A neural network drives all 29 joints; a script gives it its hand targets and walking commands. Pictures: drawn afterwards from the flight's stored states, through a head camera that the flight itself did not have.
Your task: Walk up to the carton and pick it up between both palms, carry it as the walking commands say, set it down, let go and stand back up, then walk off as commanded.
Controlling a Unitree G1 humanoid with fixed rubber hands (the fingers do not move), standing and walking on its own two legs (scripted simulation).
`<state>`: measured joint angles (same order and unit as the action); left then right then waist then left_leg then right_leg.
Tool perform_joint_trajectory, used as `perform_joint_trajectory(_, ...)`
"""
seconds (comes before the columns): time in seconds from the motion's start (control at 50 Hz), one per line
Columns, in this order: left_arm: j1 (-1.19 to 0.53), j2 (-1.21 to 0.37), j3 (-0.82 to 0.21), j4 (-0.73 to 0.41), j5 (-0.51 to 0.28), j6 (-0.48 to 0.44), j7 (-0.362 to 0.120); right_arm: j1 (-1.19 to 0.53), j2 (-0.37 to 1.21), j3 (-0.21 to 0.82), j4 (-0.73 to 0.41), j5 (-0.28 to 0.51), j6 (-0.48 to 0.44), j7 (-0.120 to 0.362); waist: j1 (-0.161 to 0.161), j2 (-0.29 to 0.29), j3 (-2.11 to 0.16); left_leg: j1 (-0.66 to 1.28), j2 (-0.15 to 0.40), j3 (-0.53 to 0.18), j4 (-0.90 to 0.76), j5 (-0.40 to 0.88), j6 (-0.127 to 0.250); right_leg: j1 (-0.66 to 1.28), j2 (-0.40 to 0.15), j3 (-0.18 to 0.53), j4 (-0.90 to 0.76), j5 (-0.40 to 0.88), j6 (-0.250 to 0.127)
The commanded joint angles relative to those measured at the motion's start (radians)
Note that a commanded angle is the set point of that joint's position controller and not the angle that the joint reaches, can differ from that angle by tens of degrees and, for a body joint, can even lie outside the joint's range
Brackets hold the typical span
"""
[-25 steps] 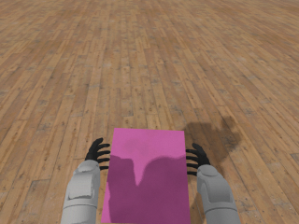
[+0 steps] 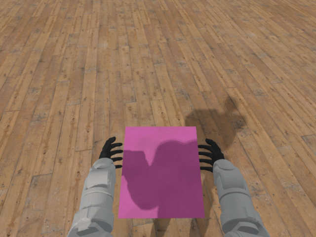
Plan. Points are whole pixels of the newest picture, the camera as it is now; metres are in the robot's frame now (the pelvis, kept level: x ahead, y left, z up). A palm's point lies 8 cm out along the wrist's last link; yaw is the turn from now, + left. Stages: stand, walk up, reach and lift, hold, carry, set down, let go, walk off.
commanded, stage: set down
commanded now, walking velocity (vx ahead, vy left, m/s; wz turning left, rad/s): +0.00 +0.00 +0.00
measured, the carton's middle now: (160, 173) +0.32 +0.01 -0.10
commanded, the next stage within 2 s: none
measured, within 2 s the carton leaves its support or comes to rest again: neither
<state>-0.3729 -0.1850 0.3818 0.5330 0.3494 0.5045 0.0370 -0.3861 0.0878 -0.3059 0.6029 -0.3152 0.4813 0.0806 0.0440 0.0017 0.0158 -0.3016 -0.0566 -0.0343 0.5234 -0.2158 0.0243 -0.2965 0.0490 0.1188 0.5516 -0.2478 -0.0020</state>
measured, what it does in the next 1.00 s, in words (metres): lowers itself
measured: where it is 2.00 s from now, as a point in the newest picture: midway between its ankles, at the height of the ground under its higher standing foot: outside the picture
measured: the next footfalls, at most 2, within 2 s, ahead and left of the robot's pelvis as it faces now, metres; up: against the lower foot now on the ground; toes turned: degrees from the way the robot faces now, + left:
none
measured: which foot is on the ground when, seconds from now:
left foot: down 0.00-1.00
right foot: down 0.00-1.00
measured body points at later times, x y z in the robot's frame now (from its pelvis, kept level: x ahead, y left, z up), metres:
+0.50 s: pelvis -0.01 -0.03 -0.04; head +0.13 -0.03 +0.38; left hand +0.33 +0.17 -0.10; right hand +0.36 -0.14 -0.12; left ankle +0.04 +0.10 -0.73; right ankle +0.03 -0.12 -0.73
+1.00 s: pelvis -0.03 -0.02 -0.12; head +0.15 -0.01 +0.29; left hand +0.35 +0.17 -0.19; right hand +0.38 -0.14 -0.20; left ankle +0.04 +0.10 -0.73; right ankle +0.03 -0.12 -0.73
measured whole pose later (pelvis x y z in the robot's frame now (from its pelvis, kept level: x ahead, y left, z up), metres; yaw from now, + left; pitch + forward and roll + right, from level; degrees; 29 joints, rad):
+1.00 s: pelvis -0.03 -0.02 -0.12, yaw +2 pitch +36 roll +0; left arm -0.58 -0.13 0.41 0.60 0.21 0.24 0.07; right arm -0.60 0.04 -0.31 0.69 -0.19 0.22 -0.06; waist 0.06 0.00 -0.27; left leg -1.43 -0.09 -0.07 1.19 -0.39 -0.01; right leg -1.41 0.10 0.07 1.22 -0.43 0.00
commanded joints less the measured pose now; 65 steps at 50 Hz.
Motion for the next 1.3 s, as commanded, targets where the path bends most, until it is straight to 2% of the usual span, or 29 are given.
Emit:
perform_joint_trajectory(0.0, -0.456, -0.947, -0.388, -0.002, -0.19, -0.1, -0.2, -0.584, 0.837, 0.391, -0.053, 0.21, -0.141, 0.227, 0.03, 0.03, -0.373, 0.101, 0.011, -0.054, -0.015, 0.231, -0.036, -0.054, 0.044, -0.001, -0.032, 0.11, -0.047)
perform_joint_trajectory(0.06, -0.488, -0.942, -0.388, 0.042, -0.19, -0.154, -0.207, -0.61, 0.858, 0.394, -0.011, 0.19, -0.188, 0.206, 0.027, 0.002, -0.409, 0.043, 0.0, -0.048, 0.023, 0.206, -0.026, -0.101, 0.048, 0.0, -0.006, 0.11, -0.042)
perform_joint_trajectory(0.12, -0.515, -0.955, -0.455, 0.028, -0.203, -0.19, -0.218, -0.575, 0.877, 0.376, 0.01, 0.177, -0.23, 0.19, -0.027, 0.023, -0.512, 0.015, -0.011, -0.058, 0.071, 0.265, -0.036, -0.135, 0.055, -0.01, 0.023, 0.155, -0.042)
perform_joint_trajectory(0.18, -0.567, -0.936, -0.497, -0.018, -0.214, -0.228, -0.223, -0.554, 0.913, 0.399, 0.022, 0.177, -0.25, 0.178, -0.026, 0.027, -0.572, -0.065, -0.021, -0.041, 0.114, 0.24, -0.032, -0.116, 0.051, 0.003, 0.067, 0.204, -0.038)
perform_joint_trajectory(0.36, -0.548, -0.828, -0.407, 0.065, -0.155, -0.266, -0.264, -0.639, 0.969, 0.472, -0.012, 0.182, -0.269, 0.138, 0.063, -0.09, -0.641, -0.341, -0.039, -0.015, 0.202, 0.103, 0.0, -0.231, 0.05, 0.001, 0.168, 0.147, 0.016)
perform_joint_trajectory(0.38, -0.561, -0.857, -0.408, 0.065, -0.156, -0.263, -0.264, -0.613, 0.941, 0.44, 0.0, 0.157, -0.267, 0.135, 0.025, -0.069, -0.651, -0.361, -0.046, -0.01, 0.223, 0.114, -0.005, -0.241, 0.049, 0.004, 0.172, 0.146, 0.008)
perform_joint_trajectory(0.4, -0.59, -0.843, -0.424, 0.043, -0.17, -0.265, -0.269, -0.627, 0.968, 0.461, 0.01, 0.171, -0.27, 0.133, 0.055, -0.07, -0.67, -0.352, -0.044, -0.019, 0.226, 0.109, -0.006, -0.256, 0.06, -0.013, 0.188, 0.122, 0.005)
perform_joint_trajectory(0.48, -0.58, -0.861, -0.446, 0.073, -0.174, -0.264, -0.287, -0.599, 0.932, 0.434, 0.015, 0.154, -0.291, 0.121, 0.002, -0.039, -0.726, -0.427, -0.049, -0.012, 0.293, 0.16, -0.023, -0.338, 0.062, -0.014, 0.248, 0.206, 0.003)
perform_joint_trajectory(0.5, -0.532, -0.875, -0.444, 0.085, -0.169, -0.268, -0.286, -0.62, 0.927, 0.456, -0.013, 0.171, -0.299, 0.121, 0.041, -0.013, -0.783, -0.428, -0.055, -0.002, 0.302, 0.214, -0.03, -0.322, 0.059, -0.01, 0.248, 0.235, 0.002)
perform_joint_trajectory(0.52, -0.564, -0.867, -0.444, 0.071, -0.178, -0.271, -0.291, -0.608, 0.93, 0.449, 0.002, 0.162, -0.297, 0.121, 0.015, -0.061, -0.803, -0.474, -0.059, -0.002, 0.328, 0.209, -0.03, -0.33, 0.064, -0.015, 0.271, 0.258, 0.008)
perform_joint_trajectory(0.58, -0.544, -0.879, -0.444, 0.104, -0.187, -0.278, -0.293, -0.65, 0.895, 0.466, -0.032, 0.169, -0.311, 0.111, 0.007, -0.05, -0.827, -0.537, -0.064, 0.011, 0.361, 0.208, -0.036, -0.384, 0.061, -0.02, 0.306, 0.27, 0.006)
perform_joint_trajectory(0.64, -0.579, -0.857, -0.465, 0.073, -0.184, -0.29, -0.272, -0.655, 0.937, 0.475, 0.003, 0.196, -0.314, 0.117, 0.047, -0.019, -0.856, -0.549, -0.065, 0.005, 0.397, 0.208, -0.035, -0.452, 0.068, -0.024, 0.357, 0.232, 0.004)
perform_joint_trajectory(0.66, -0.602, -0.859, -0.481, 0.042, -0.201, -0.291, -0.267, -0.641, 0.916, 0.48, 0.003, 0.188, -0.315, 0.12, 0.022, -0.045, -0.87, -0.577, -0.065, 0.011, 0.417, 0.207, -0.043, -0.471, 0.072, -0.028, 0.371, 0.241, 0.006)
perform_joint_trajectory(0.68, -0.594, -0.831, -0.477, 0.053, -0.197, -0.292, -0.262, -0.64, 0.943, 0.499, 0.023, 0.205, -0.313, 0.121, 0.053, -0.049, -0.897, -0.599, -0.065, 0.008, 0.431, 0.209, -0.042, -0.476, 0.07, -0.032, 0.398, 0.258, 0.016)
perform_joint_trajectory(0.8, -0.644, -0.842, -0.503, 0.046, -0.233, -0.307, -0.248, -0.68, 0.945, 0.513, 0.031, 0.22, -0.326, 0.105, 0.035, -0.062, -0.993, -0.672, -0.078, 0.015, 0.517, 0.19, -0.043, -0.575, 0.083, -0.034, 0.478, 0.239, 0.014)
perform_joint_trajectory(0.86, -0.699, -0.849, -0.496, 0.075, -0.247, -0.295, -0.239, -0.741, 0.884, 0.476, 0.038, 0.226, -0.321, 0.104, 0.002, -0.048, -0.935, -0.687, -0.072, 0.007, 0.544, 0.089, -0.047, -0.713, 0.092, -0.068, 0.502, 0.065, 0.01)
perform_joint_trajectory(0.88, -0.727, -0.855, -0.484, 0.083, -0.239, -0.287, -0.239, -0.738, 0.888, 0.455, 0.054, 0.211, -0.315, 0.105, 0.023, -0.02, -0.918, -0.701, -0.073, 0.007, 0.547, 0.055, -0.05, -0.688, 0.088, -0.055, 0.496, 0.023, -0.007)
perform_joint_trajectory(0.9, -0.728, -0.869, -0.495, 0.097, -0.25, -0.284, -0.229, -0.775, 0.86, 0.451, 0.029, 0.206, -0.318, 0.11, -0.01, -0.037, -0.917, -0.694, -0.07, -0.002, 0.565, 0.055, -0.052, -0.761, 0.096, -0.075, 0.522, 0.007, -0.004)
perform_joint_trajectory(0.94, -0.745, -0.888, -0.47, 0.114, -0.237, -0.28, -0.221, -0.85, 0.876, 0.462, 0.013, 0.236, -0.313, 0.119, 0.038, -0.016, -0.957, -0.697, -0.074, 0.01, 0.59, 0.057, -0.051, -0.757, 0.088, -0.068, 0.541, 0.001, -0.005)
perform_joint_trajectory(0.96, -0.741, -0.926, -0.472, 0.12, -0.25, -0.275, -0.218, -0.862, 0.849, 0.455, 0.006, 0.226, -0.31, 0.119, -0.013, -0.035, -0.987, -0.699, -0.081, 0.009, 0.602, 0.053, -0.051, -0.785, 0.093, -0.079, 0.556, 0.0, -0.001)
perform_joint_trajectory(0.98, -0.772, -0.895, -0.474, 0.123, -0.258, -0.275, -0.217, -0.883, 0.865, 0.458, 0.036, 0.236, -0.305, 0.12, 0.013, -0.032, -0.968, -0.696, -0.073, -0.003, 0.601, 0.035, -0.048, -0.824, 0.097, -0.089, 0.581, -0.025, 0.0)
perform_joint_trajectory(1.0, -0.761, -0.909, -0.452, 0.147, -0.245, -0.264, -0.209, -0.861, 0.84, 0.423, 0.03, 0.224, -0.303, 0.122, -0.014, -0.026, -0.959, -0.731, -0.077, 0.01, 0.619, 0.008, -0.06, -0.805, 0.097, -0.085, 0.567, -0.04, -0.009)
perform_joint_trajectory(1.06, -0.794, -0.89, -0.44, 0.145, -0.224, -0.267, -0.193, -0.866, 0.849, 0.38, 0.09, 0.212, -0.294, 0.131, 0.012, -0.004, -0.936, -0.739, -0.082, 0.005, 0.634, -0.01, -0.058, -0.895, 0.103, -0.089, 0.603, -0.075, -0.015)
perform_joint_trajectory(1.14, -0.872, -0.867, -0.436, 0.128, -0.253, -0.271, -0.177, -0.914, 0.833, 0.368, 0.127, 0.211, -0.285, 0.139, -0.018, -0.031, -0.981, -0.766, -0.076, 0.016, 0.687, -0.022, -0.06, -0.971, 0.106, -0.1, 0.664, -0.073, -0.007)
perform_joint_trajectory(1.2, -0.882, -0.866, -0.44, 0.134, -0.249, -0.278, -0.161, -0.937, 0.869, 0.384, 0.144, 0.244, -0.29, 0.131, 0.043, -0.029, -0.984, -0.8, -0.089, 0.026, 0.717, -0.006, -0.059, -0.94, 0.103, -0.093, 0.681, -0.067, -0.005)
perform_joint_trajectory(1.22, -0.873, -0.881, -0.439, 0.132, -0.255, -0.283, -0.16, -0.967, 0.861, 0.392, 0.094, 0.24, -0.298, 0.129, 0.02, -0.051, -1.03, -0.809, -0.09, 0.021, 0.725, 0.009, -0.052, -0.946, 0.112, -0.107, 0.708, -0.038, 0.005)
perform_joint_trajectory(1.24, -0.89, -0.852, -0.432, 0.115, -0.248, -0.29, -0.161, -0.963, 0.862, 0.391, 0.131, 0.241, -0.289, 0.129, 0.04, -0.051, -1.059, -0.823, -0.09, 0.03, 0.745, 0.035, -0.055, -0.949, 0.112, -0.096, 0.726, -0.013, 0.005)
perform_joint_trajectory(1.26, -0.878, -0.886, -0.448, 0.106, -0.265, -0.286, -0.159, -0.953, 0.838, 0.402, 0.096, 0.252, -0.295, 0.127, 0.002, -0.05, -1.114, -0.801, -0.089, 0.029, 0.768, 0.052, -0.064, -0.958, 0.112, -0.105, 0.737, 0.007, 0.003)
perform_joint_trajectory(1.28, -0.875, -0.864, -0.436, 0.115, -0.257, -0.286, -0.161, -0.927, 0.848, 0.395, 0.15, 0.24, -0.287, 0.122, 0.04, -0.038, -1.088, -0.832, -0.096, 0.039, 0.778, 0.05, -0.068, -0.942, 0.11, -0.093, 0.745, 0.007, 0.004)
